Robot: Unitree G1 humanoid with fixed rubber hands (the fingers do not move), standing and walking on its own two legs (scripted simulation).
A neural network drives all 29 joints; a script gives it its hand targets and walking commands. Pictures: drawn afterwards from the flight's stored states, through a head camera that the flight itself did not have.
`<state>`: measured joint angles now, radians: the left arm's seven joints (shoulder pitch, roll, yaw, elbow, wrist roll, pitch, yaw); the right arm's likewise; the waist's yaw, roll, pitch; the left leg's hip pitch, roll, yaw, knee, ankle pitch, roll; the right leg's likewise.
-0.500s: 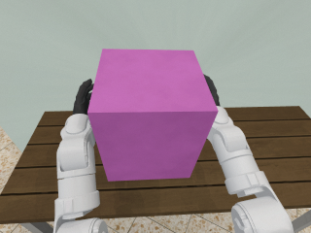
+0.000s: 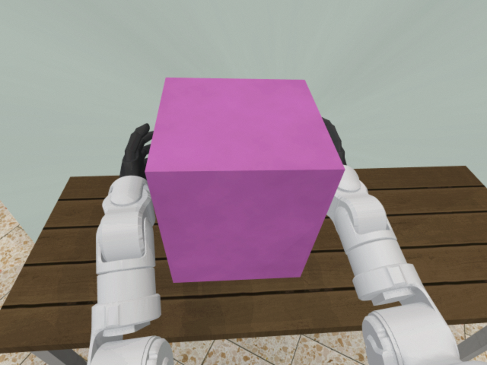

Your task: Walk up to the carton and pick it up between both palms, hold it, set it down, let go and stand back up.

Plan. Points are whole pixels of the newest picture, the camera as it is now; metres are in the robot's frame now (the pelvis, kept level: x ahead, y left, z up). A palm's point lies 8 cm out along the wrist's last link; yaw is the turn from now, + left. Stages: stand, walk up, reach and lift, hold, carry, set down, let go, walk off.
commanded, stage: hold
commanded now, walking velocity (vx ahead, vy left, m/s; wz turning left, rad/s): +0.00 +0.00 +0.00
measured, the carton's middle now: (237, 183) +0.35 +0.01 +0.15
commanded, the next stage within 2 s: none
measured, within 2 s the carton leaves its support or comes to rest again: neither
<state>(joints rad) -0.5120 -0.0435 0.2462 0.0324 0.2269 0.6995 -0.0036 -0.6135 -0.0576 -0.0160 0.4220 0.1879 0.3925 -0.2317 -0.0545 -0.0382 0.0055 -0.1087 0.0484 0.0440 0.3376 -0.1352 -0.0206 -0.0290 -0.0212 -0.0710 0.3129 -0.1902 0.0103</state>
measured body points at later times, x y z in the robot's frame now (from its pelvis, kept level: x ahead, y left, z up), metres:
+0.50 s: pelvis +0.00 +0.00 +0.00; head -0.04 +0.02 +0.45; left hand +0.36 +0.16 +0.18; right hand +0.37 -0.15 +0.17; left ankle +0.04 +0.13 -0.75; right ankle -0.01 -0.12 -0.75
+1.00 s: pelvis +0.00 +0.00 +0.00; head -0.03 +0.02 +0.45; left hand +0.37 +0.16 +0.17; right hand +0.38 -0.15 +0.16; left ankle +0.04 +0.13 -0.75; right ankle -0.01 -0.12 -0.75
